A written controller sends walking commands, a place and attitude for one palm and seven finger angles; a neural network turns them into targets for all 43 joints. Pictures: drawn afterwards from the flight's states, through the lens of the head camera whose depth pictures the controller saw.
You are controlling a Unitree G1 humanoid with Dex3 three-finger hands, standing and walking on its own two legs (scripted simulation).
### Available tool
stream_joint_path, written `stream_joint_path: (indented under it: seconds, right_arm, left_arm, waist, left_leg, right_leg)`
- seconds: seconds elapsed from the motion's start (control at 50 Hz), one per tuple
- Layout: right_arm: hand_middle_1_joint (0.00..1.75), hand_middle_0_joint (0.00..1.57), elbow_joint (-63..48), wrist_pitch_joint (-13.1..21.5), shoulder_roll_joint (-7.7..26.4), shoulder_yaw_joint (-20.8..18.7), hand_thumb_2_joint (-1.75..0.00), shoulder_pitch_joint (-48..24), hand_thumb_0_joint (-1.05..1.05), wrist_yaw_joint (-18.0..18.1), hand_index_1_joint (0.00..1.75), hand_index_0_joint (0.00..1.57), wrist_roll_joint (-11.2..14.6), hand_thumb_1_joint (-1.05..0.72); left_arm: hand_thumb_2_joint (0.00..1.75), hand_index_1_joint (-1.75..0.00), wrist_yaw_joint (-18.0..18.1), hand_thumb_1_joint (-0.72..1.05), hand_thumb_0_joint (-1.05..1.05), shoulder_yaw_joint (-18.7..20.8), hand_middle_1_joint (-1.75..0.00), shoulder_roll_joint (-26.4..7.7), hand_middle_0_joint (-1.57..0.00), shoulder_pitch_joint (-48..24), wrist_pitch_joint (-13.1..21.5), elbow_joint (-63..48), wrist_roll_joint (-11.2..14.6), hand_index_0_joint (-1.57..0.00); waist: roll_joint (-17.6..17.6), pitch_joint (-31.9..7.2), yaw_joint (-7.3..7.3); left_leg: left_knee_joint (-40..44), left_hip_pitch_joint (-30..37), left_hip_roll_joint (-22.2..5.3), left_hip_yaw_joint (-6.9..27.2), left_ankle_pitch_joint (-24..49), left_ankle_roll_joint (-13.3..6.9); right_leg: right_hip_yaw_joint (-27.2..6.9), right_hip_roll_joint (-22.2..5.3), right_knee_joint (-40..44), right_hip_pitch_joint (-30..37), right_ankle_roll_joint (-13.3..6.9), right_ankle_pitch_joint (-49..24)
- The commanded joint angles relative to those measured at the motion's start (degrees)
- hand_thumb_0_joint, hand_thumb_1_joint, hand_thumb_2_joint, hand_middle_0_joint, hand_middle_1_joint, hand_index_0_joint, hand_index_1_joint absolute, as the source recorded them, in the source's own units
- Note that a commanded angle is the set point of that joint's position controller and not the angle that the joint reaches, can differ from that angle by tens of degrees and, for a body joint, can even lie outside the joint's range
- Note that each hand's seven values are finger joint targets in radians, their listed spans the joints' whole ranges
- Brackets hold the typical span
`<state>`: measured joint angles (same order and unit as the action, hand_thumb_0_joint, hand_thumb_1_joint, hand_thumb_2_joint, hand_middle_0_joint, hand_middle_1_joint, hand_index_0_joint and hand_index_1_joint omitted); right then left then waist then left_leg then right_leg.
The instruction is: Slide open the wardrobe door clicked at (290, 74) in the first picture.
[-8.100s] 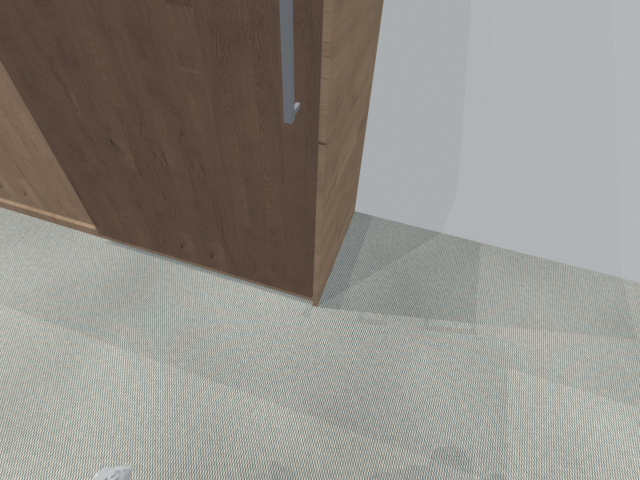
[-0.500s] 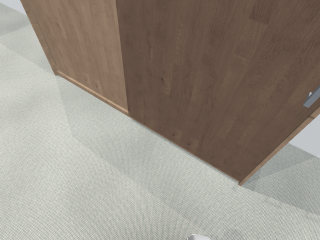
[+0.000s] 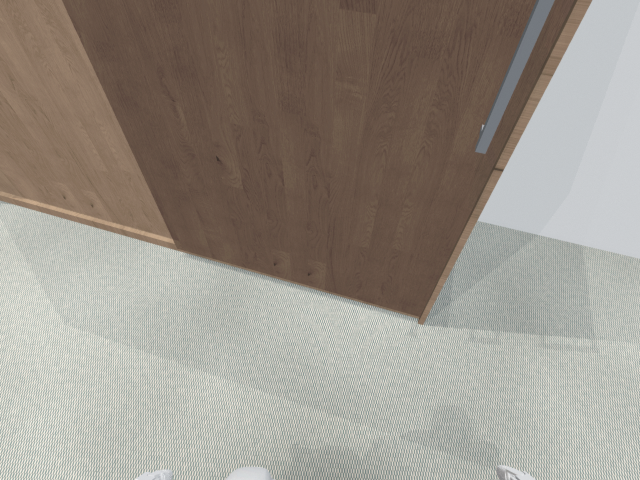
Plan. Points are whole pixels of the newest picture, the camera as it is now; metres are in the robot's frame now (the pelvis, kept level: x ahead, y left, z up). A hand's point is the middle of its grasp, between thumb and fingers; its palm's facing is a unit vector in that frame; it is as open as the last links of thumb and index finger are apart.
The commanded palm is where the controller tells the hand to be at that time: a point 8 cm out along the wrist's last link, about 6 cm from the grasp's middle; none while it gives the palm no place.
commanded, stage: turn to face it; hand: right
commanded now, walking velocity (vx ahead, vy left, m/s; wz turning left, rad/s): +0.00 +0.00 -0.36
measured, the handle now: (516, 60) +0.68 -0.24 +0.18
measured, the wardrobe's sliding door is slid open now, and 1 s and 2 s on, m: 0.00 0.00 0.00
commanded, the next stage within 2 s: take the last steps up to it in 0.24 s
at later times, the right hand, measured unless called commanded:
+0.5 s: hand out of the picture -0.06 -0.19 -0.18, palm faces +0.27 +0.94 -0.23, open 7.3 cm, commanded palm none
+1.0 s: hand out of the picture +0.16 -0.18 -0.17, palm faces +0.18 +0.96 -0.20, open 7.3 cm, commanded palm none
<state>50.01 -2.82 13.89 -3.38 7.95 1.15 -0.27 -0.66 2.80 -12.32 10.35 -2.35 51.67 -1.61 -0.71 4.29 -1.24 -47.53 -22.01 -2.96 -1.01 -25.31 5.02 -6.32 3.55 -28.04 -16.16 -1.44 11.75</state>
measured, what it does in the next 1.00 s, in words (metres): steps on the spot: left foot, then right foot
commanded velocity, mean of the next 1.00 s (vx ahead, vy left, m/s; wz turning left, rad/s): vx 0.20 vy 0.05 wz -0.09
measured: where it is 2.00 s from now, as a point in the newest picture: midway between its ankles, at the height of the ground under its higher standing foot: (321, 466)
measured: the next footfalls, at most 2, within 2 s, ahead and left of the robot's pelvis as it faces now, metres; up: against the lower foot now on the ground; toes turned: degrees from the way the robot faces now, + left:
left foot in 0.08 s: +0.04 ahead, +0.13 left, +0.00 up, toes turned +0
right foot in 0.50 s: -0.03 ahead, -0.12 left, +0.00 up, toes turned -14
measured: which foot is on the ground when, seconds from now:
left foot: up 0.00-0.06, down 0.08-0.50, up 0.52-0.94, down 0.96-1.00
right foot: down 0.00-0.08, up 0.10-0.48, down 0.50-0.96, up 0.98-1.00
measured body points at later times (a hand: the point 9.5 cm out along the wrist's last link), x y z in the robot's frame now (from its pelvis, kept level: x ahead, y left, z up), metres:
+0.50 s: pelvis -0.02 +0.00 -0.01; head +0.00 -0.01 +0.44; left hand +0.10 +0.24 -0.15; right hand -0.07 -0.24 -0.16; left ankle +0.00 +0.13 -0.74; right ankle -0.07 -0.11 -0.74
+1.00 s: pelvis +0.10 +0.02 -0.02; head +0.12 +0.02 +0.43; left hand +0.04 +0.25 -0.17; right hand +0.15 -0.23 -0.16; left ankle +0.19 +0.11 -0.74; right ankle -0.06 -0.10 -0.71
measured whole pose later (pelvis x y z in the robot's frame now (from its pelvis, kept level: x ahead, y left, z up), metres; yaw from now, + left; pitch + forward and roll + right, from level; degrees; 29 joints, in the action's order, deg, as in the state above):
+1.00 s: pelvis +0.10 +0.02 -0.02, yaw -11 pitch -2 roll +0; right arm 58.5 3.1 10.2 -3.2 7.6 -1.1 -0.9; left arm 0.8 2.1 -8.6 25.0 1.0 66.4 -1.1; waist -1.5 4.5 -2.4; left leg -35.6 -21.3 -3.7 -8.3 -11.4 -1.6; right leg 2.0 -4.0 -45.1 -6.7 0.3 29.7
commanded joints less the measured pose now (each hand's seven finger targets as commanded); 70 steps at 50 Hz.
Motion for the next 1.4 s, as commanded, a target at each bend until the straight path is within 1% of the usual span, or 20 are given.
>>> stream_joint_path:
  seconds: [0.0, 0.04, 0.06, 0.08, 0.18, 0.34, 0.42, 0.44, 0.48, 0.54, 0.62, 0.82, 0.9, 0.92, 0.94, 0.98, 1.06, 1.28, 1.34, 1.38]
  right_arm:
    - [0.30, 0.20, -3.5, 2.2, 4.6, -1.0, -0.90, 5.4, 0.00, 0.4, 0.30, 0.20, 0.1, -0.90]
    - [0.30, 0.20, -2.7, 3.3, 8.8, -1.8, -0.90, 9.0, 0.00, 1.0, 0.30, 0.20, -0.7, -0.90]
    - [0.30, 0.20, -2.8, 3.6, 13.1, -2.7, -0.90, 8.6, 0.00, 1.1, 0.30, 0.20, -1.4, -0.90]
    - [0.30, 0.20, -3.2, 3.4, 12.9, -3.1, -0.90, 8.1, 0.00, 1.2, 0.30, 0.20, -1.0, -0.90]
    - [0.30, 0.20, -3.7, 3.5, 6.8, -1.2, -0.90, 1.3, 0.00, 0.9, 0.30, 0.20, -1.1, -0.90]
    - [0.30, 0.20, 1.9, 3.4, 9.2, -1.9, -0.90, 11.0, 0.00, 0.7, 0.30, 0.20, -1.8, -0.90]
    - [0.30, 0.20, 4.2, 3.3, 8.0, -1.5, -0.90, 9.7, 0.00, 0.2, 0.30, 0.20, -1.3, -0.90]
    - [0.30, 0.20, 4.2, 3.1, 6.5, -1.0, -0.90, 8.7, 0.00, 0.0, 0.30, 0.20, -0.7, -0.90]
    - [0.30, 0.20, 1.9, 3.3, 0.7, 0.7, -0.90, 7.0, 0.00, -0.9, 0.30, 0.20, -0.8, -0.90]
    - [0.30, 0.20, 4.0, 3.0, 2.5, -0.1, -0.90, 2.3, 0.00, -1.7, 0.30, 0.20, -1.4, -0.90]
    - [0.30, 0.20, 7.5, 3.1, 1.0, 0.3, -0.90, 7.4, 0.00, -2.5, 0.30, 0.20, -1.3, -0.90]
    - [0.30, 0.20, 5.1, 3.7, -1.1, 0.1, -0.90, -2.5, 0.00, -3.0, 0.30, 0.20, -0.8, -0.90]
    - [0.30, 0.20, 9.6, 4.9, 1.4, -1.1, -0.90, 10.8, 0.00, -2.7, 0.30, 0.20, -1.0, -0.90]
    - [0.30, 0.20, 12.2, 5.8, 5.5, -2.0, -0.90, 19.0, 0.00, -2.1, 0.30, 0.20, -1.4, -0.90]
    - [0.30, 0.20, 13.7, 6.1, 11.1, -3.3, -0.90, 25.3, 0.00, -1.3, 0.30, 0.20, -1.1, -0.90]
    - [0.30, 0.20, 11.8, 5.4, 8.4, -2.5, -0.90, 17.5, 0.00, -0.6, 0.30, 0.20, -0.3, -0.90]
    - [0.30, 0.20, 8.7, 5.9, 1.2, 0.0, -0.90, 6.8, 0.00, 0.1, 0.30, 0.20, -1.1, -0.90]
    - [0.30, 0.20, 11.3, 5.7, 2.0, -0.1, -0.90, 10.3, 0.00, -0.4, 0.30, 0.20, -0.7, -0.90]
    - [0.30, 0.20, 8.7, 5.0, -2.2, 1.0, -0.90, 9.5, 0.00, -0.6, 0.30, 0.20, -0.8, -0.90]
    - [0.30, 0.20, 9.5, 4.5, -1.3, 0.8, -0.90, 7.9, 0.00, -0.6, 0.30, 0.20, -1.0, -0.90]
  left_arm:
    - [0.90, -0.30, 1.0, 0.90, 0.00, 3.8, -0.30, -11.6, -0.20, 0.2, 0.7, -3.7, 0.3, -0.20]
    - [0.90, -0.30, 0.6, 0.90, 0.00, 3.3, -0.30, -7.7, -0.20, 0.6, 0.9, -4.2, 1.2, -0.20]
    - [0.90, -0.30, 0.3, 0.90, 0.00, 2.6, -0.30, -4.7, -0.20, 0.5, 1.0, -5.7, 1.2, -0.20]
    - [0.90, -0.30, 0.6, 0.90, 0.00, 3.6, -0.30, -7.6, -0.20, -0.6, 0.2, -5.6, 0.4, -0.20]
    - [0.90, -0.30, -0.6, 0.90, 0.00, 3.2, -0.30, -5.6, -0.20, 2.4, -1.1, -0.7, 0.3, -0.20]
    - [0.90, -0.30, 0.1, 0.90, 0.00, 1.2, -0.30, -3.3, -0.20, -3.5, 0.0, -0.1, 1.0, -0.20]
    - [0.90, -0.30, 0.3, 0.90, 0.00, 0.4, -0.30, -2.5, -0.20, 3.3, 2.0, 2.8, 0.7, -0.20]
    - [0.90, -0.30, 0.5, 0.90, 0.00, 0.6, -0.30, -4.0, -0.20, 6.9, 2.8, 4.3, 0.7, -0.20]
    - [0.90, -0.30, 1.2, 0.90, 0.00, 2.2, -0.30, -12.6, -0.20, 13.0, 3.1, 5.5, 0.0, -0.20]
    - [0.90, -0.30, 2.2, 0.90, 0.00, 0.8, -0.30, -7.8, -0.20, 9.4, 3.6, 5.8, 0.0, -0.20]
    - [0.90, -0.30, 2.6, 0.90, 0.00, 0.5, -0.30, -6.1, -0.20, 9.3, 5.4, 6.5, 0.6, -0.20]
    - [0.90, -0.30, 2.9, 0.90, 0.00, 1.3, -0.30, -5.9, -0.20, 14.8, 5.6, 10.4, -0.3, -0.20]
    - [0.90, -0.30, 2.6, 0.90, 0.00, 1.3, -0.30, -5.5, -0.20, 13.5, 5.4, 11.1, 0.0, -0.20]
    - [0.90, -0.30, 2.0, 0.90, 0.00, 0.9, -0.30, -3.5, -0.20, 14.1, 5.7, 10.7, 0.6, -0.20]
    - [0.90, -0.30, 1.8, 0.90, 0.00, 0.1, -0.30, 0.2, -0.20, 14.0, 6.0, 8.4, 1.3, -0.20]
    - [0.90, -0.30, 1.5, 0.90, 0.00, 1.2, -0.30, -1.6, -0.20, 7.8, 4.9, 7.1, 1.1, -0.20]
    - [0.90, -0.30, 0.8, 0.90, 0.00, 0.8, -0.30, 1.5, -0.20, 11.4, 3.1, 8.9, -0.1, -0.20]
    - [0.90, -0.30, 0.3, 0.90, 0.00, 0.3, -0.30, 0.8, -0.20, 9.2, 5.1, 7.9, 0.3, -0.20]
    - [0.90, -0.30, 1.7, 0.90, 0.00, 2.0, -0.30, -8.5, -0.20, 18.6, 5.3, 10.2, -0.5, -0.20]
    - [0.90, -0.30, 2.6, 0.90, 0.00, 0.7, -0.30, -5.6, -0.20, 12.6, 5.1, 8.8, 0.1, -0.20]
  waist:
    - [-7.7, -9.3, 1.55]
    - [3.2, -10.1, 3.44]
    - [17.4, -7.8, 3.46]
    - [16.3, -7.2, 4.09]
    - [10.3, -1.8, 0.05]
    - [12.9, -4.9, 4.74]
    - [12.2, -6.0, 1.59]
    - [6.4, -6.5, -0.18]
    - [-15.9, -3.6, -2.77]
    - [-10.4, 6.4, -2.01]
    - [-6.6, 1.8, 0.50]
    - [-7.6, 4.4, -1.47]
    - [-1.3, -1.9, 4.98]
    - [6.2, -7.7, 8.32]
    - [20.6, -11.8, 9.33]
    - [11.0, -5.5, 7.63]
    - [7.3, -0.5, 0.42]
    - [3.0, -1.3, -0.70]
    - [-18.3, -3.3, -4.39]
    - [-8.9, -0.3, -1.63]
  left_leg:
    - [15.8, 8.9, 2.1, -0.6, 7.1, -0.8]
    - [29.7, 22.7, -7.3, 7.4, 13.9, -3.3]
    - [31.6, 23.7, -21.7, 20.9, 20.4, -10.2]
    - [31.9, 15.9, -25.5, 21.4, 22.0, -14.4]
    - [30.4, 8.5, -13.6, 4.9, 19.3, -10.9]
    - [27.4, 16.5, -15.4, 4.5, 30.5, -13.2]
    - [26.1, 10.0, -12.4, 2.2, 10.2, -9.7]
    - [21.6, 4.0, -10.0, -0.4, 2.8, -7.4]
    - [-0.3, -14.5, -0.7, -7.0, -7.5, -3.2]
    - [-12.1, -15.3, -3.6, -0.6, 0.6, -3.8]
    - [-11.8, -13.3, -3.6, -1.8, 8.3, -2.4]
    - [7.4, -7.5, -3.2, -4.4, 9.9, -3.0]
    - [19.2, 16.8, 0.9, -7.0, 14.4, -5.0]
    - [22.3, 30.0, -7.3, 2.3, 11.6, -8.2]
    - [29.4, 37.1, -21.9, 23.6, 14.9, -14.2]
    - [37.2, 22.1, -22.3, 25.2, -7.0, -16.5]
    - [38.2, 4.7, -15.0, 6.2, 3.3, -12.5]
    - [27.9, 3.2, -9.3, -0.7, 8.4, -10.9]
    - [-4.0, -10.9, 1.9, -6.8, -9.1, -5.0]
    - [-11.9, -10.9, -2.5, -1.1, -4.8, -5.0]
  right_leg:
    - [-15.5, -12.8, 2.3, 3.3, -6.7, -22.0]
    - [-9.9, -6.3, -6.8, -8.8, -1.0, -5.6]
    - [1.5, 1.9, -18.7, -18.2, 3.3, 17.2]
    - [-0.1, -0.6, -29.3, -16.2, 3.2, 22.1]
    - [3.4, -3.5, -40.5, -13.8, 4.4, 9.7]
    - [8.4, -3.8, -18.4, -7.3, 4.6, 15.5]
    - [11.8, -3.1, 0.8, 7.1, 2.9, 7.5]
    - [9.4, -4.9, 7.4, 14.8, 2.2, 5.4]
    - [-16.9, -25.4, 16.7, 20.6, -6.5, 13.9]
    - [-13.3, -23.1, 20.7, 8.3, -8.3, 16.0]
    - [-2.8, -18.8, 18.7, 13.0, -7.1, -1.0]
    - [1.0, -20.5, 15.0, 12.0, -7.0, -11.1]
    - [5.5, -15.6, -1.5, 4.4, -3.3, -14.3]
    - [9.9, -11.6, -15.6, -4.3, -1.0, -8.5]
    - [12.8, -4.4, -33.1, -16.3, 0.9, 20.4]
    - [5.9, -8.6, -45.1, -19.0, -0.5, 18.1]
    - [8.1, -11.8, -36.6, -11.5, 1.7, 8.4]
    - [14.1, -7.8, -1.5, 8.0, 2.8, -1.0]
    - [-15.0, -28.4, 15.5, 17.4, -7.4, 1.5]
    - [-10.2, -27.9, 14.6, 10.5, -9.0, -9.1]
